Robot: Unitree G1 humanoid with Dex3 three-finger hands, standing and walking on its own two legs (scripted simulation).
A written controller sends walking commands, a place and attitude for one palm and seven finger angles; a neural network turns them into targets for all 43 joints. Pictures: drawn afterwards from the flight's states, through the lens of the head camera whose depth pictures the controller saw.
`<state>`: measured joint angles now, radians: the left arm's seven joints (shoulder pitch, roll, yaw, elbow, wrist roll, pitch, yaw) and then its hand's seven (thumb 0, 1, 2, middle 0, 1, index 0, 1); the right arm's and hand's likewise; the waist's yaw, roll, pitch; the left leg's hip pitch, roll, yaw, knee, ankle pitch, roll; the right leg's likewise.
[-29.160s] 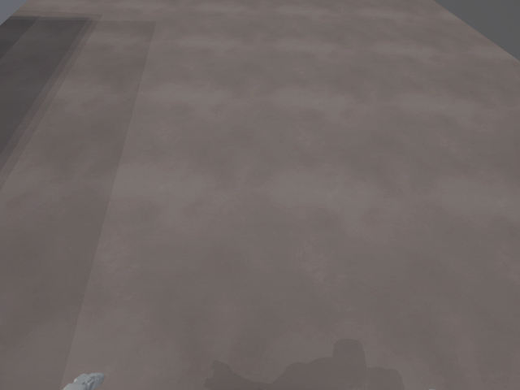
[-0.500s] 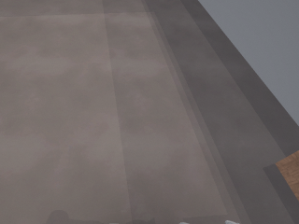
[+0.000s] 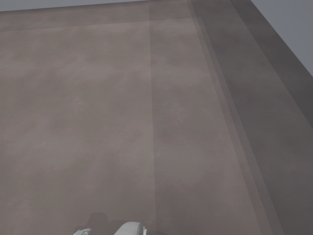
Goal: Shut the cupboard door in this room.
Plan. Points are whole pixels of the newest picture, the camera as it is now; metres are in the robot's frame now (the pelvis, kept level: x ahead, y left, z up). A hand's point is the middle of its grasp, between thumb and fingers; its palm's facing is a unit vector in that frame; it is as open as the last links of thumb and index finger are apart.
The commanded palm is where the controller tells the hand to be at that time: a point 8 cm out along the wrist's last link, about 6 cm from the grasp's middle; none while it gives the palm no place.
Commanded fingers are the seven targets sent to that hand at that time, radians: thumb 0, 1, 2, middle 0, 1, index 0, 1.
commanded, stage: turn or walk to find it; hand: left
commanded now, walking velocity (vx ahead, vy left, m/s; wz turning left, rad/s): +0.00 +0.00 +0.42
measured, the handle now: out of the picture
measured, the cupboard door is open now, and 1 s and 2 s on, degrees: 82 82 82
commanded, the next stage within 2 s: none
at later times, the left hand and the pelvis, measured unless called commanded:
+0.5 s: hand out of the picture +0.01 +0.27 -0.17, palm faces +0.25 -0.94 -0.24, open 7.4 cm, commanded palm none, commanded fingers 0.00 0.90 0.90 -0.20 -0.30 -0.20 -0.30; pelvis +0.00 +0.05 +0.01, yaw +12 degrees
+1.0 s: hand out of the picture -0.01 +0.20 -0.15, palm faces +0.41 -0.88 -0.25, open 7.4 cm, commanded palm none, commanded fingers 0.00 0.90 0.90 -0.20 -0.30 -0.20 -0.30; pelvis +0.00 +0.00 +0.00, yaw +25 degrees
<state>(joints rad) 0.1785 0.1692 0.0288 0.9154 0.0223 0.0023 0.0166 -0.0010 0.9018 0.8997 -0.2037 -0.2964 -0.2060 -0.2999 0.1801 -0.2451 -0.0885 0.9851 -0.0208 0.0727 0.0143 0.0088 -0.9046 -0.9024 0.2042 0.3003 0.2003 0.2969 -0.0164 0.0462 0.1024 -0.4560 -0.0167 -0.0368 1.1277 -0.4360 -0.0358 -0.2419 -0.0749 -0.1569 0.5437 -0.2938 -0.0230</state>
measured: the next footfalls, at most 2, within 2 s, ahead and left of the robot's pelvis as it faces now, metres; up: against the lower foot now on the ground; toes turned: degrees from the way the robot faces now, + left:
left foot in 0.26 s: +0.01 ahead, +0.15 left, +0.00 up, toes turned +12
right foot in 0.74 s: +0.08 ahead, -0.08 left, +0.00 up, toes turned +13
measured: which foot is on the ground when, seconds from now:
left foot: up 0.00-0.24, down 0.26-0.74, up 0.76-1.00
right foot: down 0.00-0.26, up 0.28-0.72, down 0.74-1.00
